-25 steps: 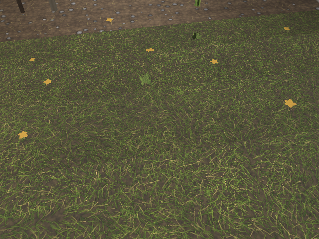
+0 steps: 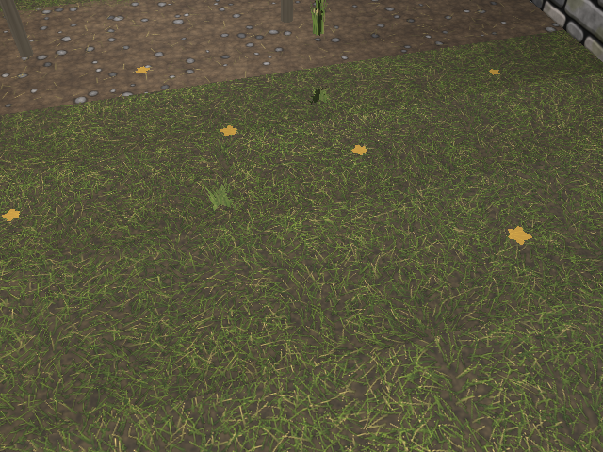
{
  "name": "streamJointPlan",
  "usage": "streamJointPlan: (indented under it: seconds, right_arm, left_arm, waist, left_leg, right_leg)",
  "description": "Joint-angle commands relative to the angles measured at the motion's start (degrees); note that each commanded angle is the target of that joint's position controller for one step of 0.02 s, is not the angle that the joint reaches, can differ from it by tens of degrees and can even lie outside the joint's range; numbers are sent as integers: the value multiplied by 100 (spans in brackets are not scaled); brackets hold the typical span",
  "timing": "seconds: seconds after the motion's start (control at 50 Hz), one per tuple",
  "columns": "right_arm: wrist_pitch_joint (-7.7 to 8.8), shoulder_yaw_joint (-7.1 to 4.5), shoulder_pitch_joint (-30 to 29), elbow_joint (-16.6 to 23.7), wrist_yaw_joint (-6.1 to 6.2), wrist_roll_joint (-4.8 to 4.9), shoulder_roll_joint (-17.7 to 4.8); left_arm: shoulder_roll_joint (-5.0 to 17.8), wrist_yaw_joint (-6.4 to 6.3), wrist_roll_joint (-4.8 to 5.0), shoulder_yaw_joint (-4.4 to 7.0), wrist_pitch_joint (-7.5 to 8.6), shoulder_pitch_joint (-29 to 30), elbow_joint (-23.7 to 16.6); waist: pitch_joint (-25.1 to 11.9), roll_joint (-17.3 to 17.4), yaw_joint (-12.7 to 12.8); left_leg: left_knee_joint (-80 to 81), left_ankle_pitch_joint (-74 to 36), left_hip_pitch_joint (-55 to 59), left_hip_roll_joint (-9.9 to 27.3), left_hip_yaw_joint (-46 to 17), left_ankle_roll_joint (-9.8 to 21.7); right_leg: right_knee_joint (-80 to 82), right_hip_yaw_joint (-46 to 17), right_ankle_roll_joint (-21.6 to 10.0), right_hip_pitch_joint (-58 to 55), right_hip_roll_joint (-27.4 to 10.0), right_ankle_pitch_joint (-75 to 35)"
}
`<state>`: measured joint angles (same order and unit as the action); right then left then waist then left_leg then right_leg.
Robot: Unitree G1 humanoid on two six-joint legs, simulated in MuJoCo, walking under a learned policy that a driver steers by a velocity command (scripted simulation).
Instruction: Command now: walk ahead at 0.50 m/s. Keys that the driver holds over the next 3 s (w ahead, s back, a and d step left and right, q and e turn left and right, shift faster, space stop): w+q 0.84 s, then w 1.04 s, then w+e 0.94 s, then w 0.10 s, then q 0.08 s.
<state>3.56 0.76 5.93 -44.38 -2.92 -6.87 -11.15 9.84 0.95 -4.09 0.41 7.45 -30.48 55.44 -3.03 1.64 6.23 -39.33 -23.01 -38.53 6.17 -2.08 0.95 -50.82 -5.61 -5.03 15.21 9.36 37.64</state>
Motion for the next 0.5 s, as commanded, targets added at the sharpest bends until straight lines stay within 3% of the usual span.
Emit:
streamJointPlan:
  seconds: [0.02,0.04,0.06,0.08,0.1,0.12,0.14,0.16,0.18,0.2,0.22,0.24,0.26,0.28,0.3,0.32,0.34,0.36,0.38,0.4,0.44,0.48,0.5]
  right_arm:
    - [-105,-176,-298,228,-58,-32,-687]
    - [27,-268,-858,422,-53,849,-491]
    - [49,-259,-840,311,1,972,-466]
    - [37,-199,-159,-190,29,20,-751]
    - [40,-306,217,-356,54,-121,-797]
    - [37,-385,1324,-740,81,11,-945]
    - [155,-652,3263,-1282,167,176,-1326]
    - [35,-691,3490,-1571,25,671,-1482]
    - [91,-693,3467,-974,-99,253,-1962]
    - [56,-696,3156,-985,-125,157,-1741]
    - [43,-602,2556,-880,-110,157,-1433]
    - [84,-368,2031,-820,-126,80,-801]
    - [189,-185,1581,-661,-126,102,-480]
    - [292,-122,1008,-468,-81,138,-343]
    - [378,-89,880,-414,-27,365,-247]
    - [422,-101,1133,-491,7,448,-413]
    - [463,-155,1390,-627,-25,422,-724]
    - [466,-308,1615,-631,-82,444,-1150]
    - [472,-412,1824,-622,-175,427,-1380]
    - [447,-474,1921,-599,-257,405,-1450]
    - [369,-508,2003,-626,-290,337,-1237]
    - [298,-559,2153,-704,-257,297,-1123]
    - [284,-582,2060,-712,-257,268,-1111]
  left_arm:
    - [610,50,31,-63,123,-211,-227]
    - [1236,-211,345,301,-141,-141,-245]
    - [1207,-399,217,284,-342,-116,-210]
    - [470,-184,172,-132,-132,-657,-50]
    - [547,-72,250,-102,-103,-931,45]
    - [793,97,188,-65,-182,-532,49]
    - [827,386,-19,-111,-210,-330,18]
    - [570,-131,451,223,-329,-414,16]
    - [453,512,-253,-258,-314,-1075,-441]
    - [894,588,-119,-50,-246,281,-874]
    - [784,508,35,-145,-158,801,-1202]
    - [768,324,6,-149,-171,898,-1056]
    - [654,126,-59,-177,-134,878,-1115]
    - [631,97,-228,-224,-217,1047,-990]
    - [649,146,-242,-221,-264,1292,-1031]
    - [457,167,-156,-283,-318,1676,-1070]
    - [243,190,-8,-382,-379,1998,-1196]
    - [259,220,69,-425,-401,2181,-1289]
    - [424,213,90,-415,-403,2344,-1318]
    - [616,185,64,-369,-379,2534,-1352]
    - [766,99,-29,-329,-311,3022,-1456]
    - [886,75,-1,-279,-256,3399,-1522]
    - [1035,49,63,-205,-201,3360,-1524]
  waist:
    - [981,-286,-152]
    - [697,-302,244]
    - [930,-356,300]
    - [1339,-144,231]
    - [1221,-426,141]
    - [1075,-221,-408]
    - [585,475,-1259]
    - [-568,960,-978]
    - [-2402,1441,-910]
    - [-1149,810,-1482]
    - [-517,248,-1363]
    - [393,-730,-1042]
    - [774,-425,-532]
    - [1124,84,-357]
    - [945,110,-502]
    - [689,160,-629]
    - [521,181,-665]
    - [541,113,-726]
    - [542,60,-839]
    - [529,20,-902]
    - [427,-9,-970]
    - [408,19,-1012]
    - [346,-21,-865]
  left_leg:
    - [392,-54,894,109,203,40]
    - [972,297,612,-274,115,34]
    - [1564,513,376,-10,-259,110]
    - [2364,224,208,410,-1,106]
    - [2262,324,1120,186,478,54]
    - [2690,-73,2320,164,406,170]
    - [2529,-426,4777,-9,662,487]
    - [344,-3666,6431,841,-339,833]
    - [106,-1704,8416,1156,-1683,2166]
    - [766,-318,7902,1197,-2517,2426]
    - [1377,2817,6997,1708,-3198,2317]
    - [1946,3842,4957,1412,-2805,2031]
    - [2208,3738,2984,1286,-2778,2135]
    - [2704,3778,1829,917,-2291,2108]
    - [2700,3669,1110,417,-1519,1993]
    - [2692,3497,774,93,-1176,1850]
    - [2665,2754,519,5,-1142,1776]
    - [2578,2025,634,84,-1219,1791]
    - [2449,1740,929,143,-1321,1801]
    - [2299,1451,1393,259,-1507,1852]
    - [1957,1274,2366,394,-1843,1778]
    - [1730,1302,3165,447,-2082,1567]
    - [1538,1034,3193,328,-2017,1379]
  right_leg:
    - [659,-1385,-870,1333,-1288,-391]
    - [611,-1537,-910,371,-1458,-1489]
    - [186,-1662,-857,-249,-1479,-2067]
    - [-507,-1478,-437,-866,-1419,-1618]
    - [-793,-1321,-502,-603,-1380,-2265]
    - [-1564,-1135,-335,-188,-1343,-2611]
    - [-3623,-613,12,1065,-792,-2904]
    - [-6679,829,-12,2911,-85,1426]
    - [-6856,-161,633,3702,-221,725]
    - [-7234,204,854,5410,-101,631]
    - [-6614,-203,687,6241,-693,-281]
    - [-5431,-349,448,5736,-1228,-1410]
    - [-3937,-700,319,4587,-1672,-2460]
    - [-2467,-510,171,3924,-1998,-2961]
    - [-989,-98,231,3024,-1928,-3772]
    - [-105,380,368,2099,-1703,-3992]
    - [393,613,469,1350,-1538,-3854]
    - [791,784,555,1099,-1314,-3652]
    - [1197,740,567,998,-1206,-3830]
    - [1456,689,579,1109,-1125,-4045]
    - [1888,526,497,1433,-1077,-3964]
    - [2227,466,313,1522,-1071,-3818]
    - [2351,538,81,1079,-1055,-3953]
